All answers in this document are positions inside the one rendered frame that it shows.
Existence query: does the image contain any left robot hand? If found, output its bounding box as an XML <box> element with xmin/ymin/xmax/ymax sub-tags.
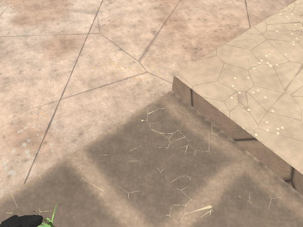
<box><xmin>0</xmin><ymin>215</ymin><xmax>44</xmax><ymax>227</ymax></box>

